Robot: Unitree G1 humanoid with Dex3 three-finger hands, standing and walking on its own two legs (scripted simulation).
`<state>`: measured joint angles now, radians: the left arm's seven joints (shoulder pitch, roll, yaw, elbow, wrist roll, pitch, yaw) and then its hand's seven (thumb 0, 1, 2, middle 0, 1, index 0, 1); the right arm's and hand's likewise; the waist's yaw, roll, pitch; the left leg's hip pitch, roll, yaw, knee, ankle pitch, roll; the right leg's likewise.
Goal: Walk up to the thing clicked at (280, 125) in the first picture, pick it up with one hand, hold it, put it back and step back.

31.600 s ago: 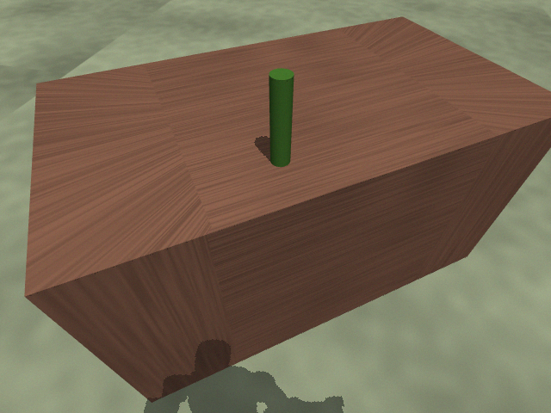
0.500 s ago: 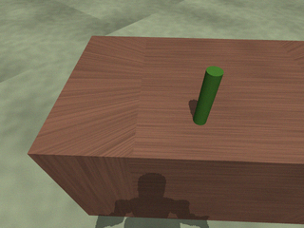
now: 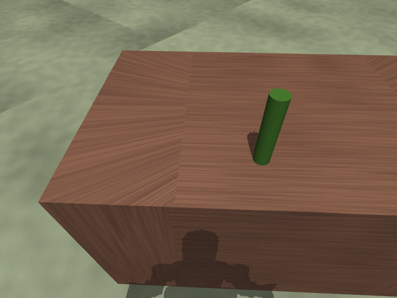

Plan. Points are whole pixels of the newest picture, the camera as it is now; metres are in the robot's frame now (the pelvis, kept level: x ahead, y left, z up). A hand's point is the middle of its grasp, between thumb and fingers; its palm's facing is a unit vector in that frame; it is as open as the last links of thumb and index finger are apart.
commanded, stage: stand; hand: right
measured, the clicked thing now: (269, 131) +0.49 -0.15 +0.07
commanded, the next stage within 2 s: step back in 0.48 s
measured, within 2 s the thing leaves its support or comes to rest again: neither
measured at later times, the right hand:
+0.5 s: hand out of the picture +0.06 -0.25 -0.16, palm faces -0.05 +0.94 -0.34, open 7.4 cm
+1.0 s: hand out of the picture -0.01 -0.22 -0.16, palm faces -0.02 +0.91 -0.40, open 7.4 cm
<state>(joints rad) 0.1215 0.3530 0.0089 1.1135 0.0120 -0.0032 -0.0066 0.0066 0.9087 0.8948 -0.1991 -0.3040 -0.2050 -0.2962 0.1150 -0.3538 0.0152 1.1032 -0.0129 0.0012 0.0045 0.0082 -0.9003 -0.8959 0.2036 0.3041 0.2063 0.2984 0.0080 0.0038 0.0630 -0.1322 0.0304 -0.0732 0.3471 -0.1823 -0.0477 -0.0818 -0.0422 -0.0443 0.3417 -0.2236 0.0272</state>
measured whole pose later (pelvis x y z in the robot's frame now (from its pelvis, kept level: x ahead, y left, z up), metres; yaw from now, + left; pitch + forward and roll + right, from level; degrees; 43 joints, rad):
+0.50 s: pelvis -0.01 +0.00 +0.00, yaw +0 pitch -2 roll +0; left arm 0.13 0.35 0.01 1.11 0.01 0.00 -0.01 0.01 0.91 0.89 -0.20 -0.30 -0.21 -0.30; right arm 0.13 -0.36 0.01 1.11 -0.01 0.01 0.01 0.01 -0.90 -0.90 0.20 0.30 0.21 0.30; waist 0.01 0.00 0.06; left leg -0.15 0.03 -0.07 0.36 -0.18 -0.05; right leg -0.10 -0.04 -0.04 0.35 -0.22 0.02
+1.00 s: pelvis -0.09 +0.04 -0.02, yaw -2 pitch -1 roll -1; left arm 0.08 0.39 0.06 0.89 0.01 0.06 0.02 0.01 0.91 0.89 -0.20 -0.30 -0.20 -0.30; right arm 0.14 -0.35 -0.04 0.87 -0.03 0.04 -0.01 0.01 -0.90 -0.90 0.21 0.30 0.21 0.30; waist -0.01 -0.03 0.22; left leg -0.32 0.00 0.01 0.60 -0.26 0.03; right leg -0.38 0.07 0.11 1.00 -0.53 0.01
